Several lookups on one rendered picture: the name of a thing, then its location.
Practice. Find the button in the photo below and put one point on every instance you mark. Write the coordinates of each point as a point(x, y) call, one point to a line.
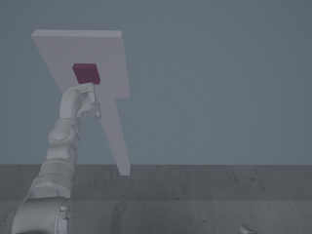
point(86, 73)

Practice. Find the robot left upper arm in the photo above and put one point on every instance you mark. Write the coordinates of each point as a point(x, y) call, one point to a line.
point(48, 215)

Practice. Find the left robot hand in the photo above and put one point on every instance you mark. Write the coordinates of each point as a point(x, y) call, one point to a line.
point(72, 107)

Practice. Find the left robot forearm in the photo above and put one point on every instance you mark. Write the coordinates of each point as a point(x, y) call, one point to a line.
point(56, 173)

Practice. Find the right robot hand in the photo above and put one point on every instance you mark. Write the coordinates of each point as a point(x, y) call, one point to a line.
point(246, 230)

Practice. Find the panel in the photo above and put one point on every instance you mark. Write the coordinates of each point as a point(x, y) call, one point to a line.
point(61, 48)

